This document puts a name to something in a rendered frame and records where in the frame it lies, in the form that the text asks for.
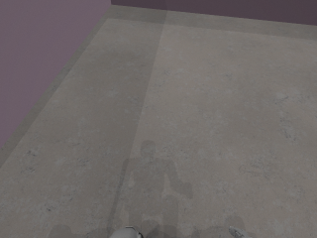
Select right robot hand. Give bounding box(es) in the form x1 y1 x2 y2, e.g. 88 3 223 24
228 226 253 238

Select robot left thigh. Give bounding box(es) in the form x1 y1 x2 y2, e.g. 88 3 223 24
109 227 142 238

